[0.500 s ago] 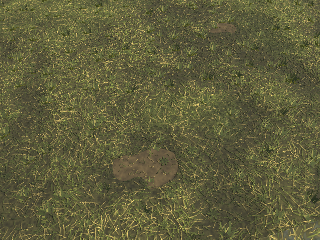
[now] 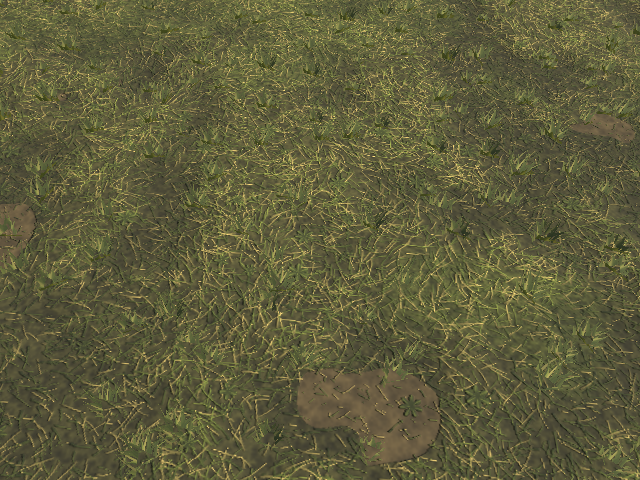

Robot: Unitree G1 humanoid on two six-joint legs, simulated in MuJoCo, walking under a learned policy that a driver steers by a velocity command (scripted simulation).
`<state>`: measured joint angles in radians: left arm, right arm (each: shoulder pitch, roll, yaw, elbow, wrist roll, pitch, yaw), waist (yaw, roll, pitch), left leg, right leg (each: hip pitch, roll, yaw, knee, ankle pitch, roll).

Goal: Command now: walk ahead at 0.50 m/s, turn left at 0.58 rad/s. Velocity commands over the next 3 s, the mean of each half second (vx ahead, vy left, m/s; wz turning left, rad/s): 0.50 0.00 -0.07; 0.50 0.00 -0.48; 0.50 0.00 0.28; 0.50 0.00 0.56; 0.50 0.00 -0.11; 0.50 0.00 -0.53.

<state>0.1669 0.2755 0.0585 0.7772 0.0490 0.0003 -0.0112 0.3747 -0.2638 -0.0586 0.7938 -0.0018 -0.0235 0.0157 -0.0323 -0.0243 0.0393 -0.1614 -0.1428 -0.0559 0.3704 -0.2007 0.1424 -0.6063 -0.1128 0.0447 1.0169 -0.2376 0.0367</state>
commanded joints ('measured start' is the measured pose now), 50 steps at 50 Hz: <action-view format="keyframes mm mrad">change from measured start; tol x32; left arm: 1 15 73 20 -31 0 7 -12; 17 -309 38 9 -121 -22 -53 -48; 25 460 213 65 129 -24 -64 -32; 50 190 56 15 59 0 -47 -13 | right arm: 1 42 -155 -36 -57 -12 -19 -7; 50 -126 -78 7 14 -28 -54 -13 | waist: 1 10 62 -30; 18 -118 22 139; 26 183 -24 -435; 31 -8 81 -10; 46 -33 333 -317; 50 22 97 10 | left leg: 1 21 258 -271 -140 274 156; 18 148 245 -95 159 164 35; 22 167 191 -16 773 530 5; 24 -481 39 108 1540 -598 -73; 25 -701 75 -14 1599 -535 -115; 37 -234 157 52 355 251 -161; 43 -46 102 14 116 61 -119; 46 430 579 -707 -69 -208 104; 50 55 393 -374 -135 -71 65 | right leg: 1 -54 14 -27 -2 155 -7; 17 -117 88 -22 -537 623 -127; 23 713 68 -57 -760 746 -204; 25 1383 -291 364 -250 1497 -426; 28 916 -217 491 -655 408 -424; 34 257 17 216 -754 767 -317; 44 349 109 306 -336 438 -171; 46 15 266 73 91 -364 -132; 50 0 125 67 63 -150 -108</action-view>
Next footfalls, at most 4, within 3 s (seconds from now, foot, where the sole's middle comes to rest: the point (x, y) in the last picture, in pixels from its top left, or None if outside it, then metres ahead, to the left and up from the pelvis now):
0.46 right None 0.47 -0.16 -0.93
0.88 left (330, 389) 0.76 -0.06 -0.93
1.34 right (430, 351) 0.86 -0.32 -0.93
1.84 left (355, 262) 1.16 -0.15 -0.93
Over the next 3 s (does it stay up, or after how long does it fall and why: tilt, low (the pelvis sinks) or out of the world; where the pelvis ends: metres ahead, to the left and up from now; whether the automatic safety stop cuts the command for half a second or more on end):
stays up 1.67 -0.18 -0.17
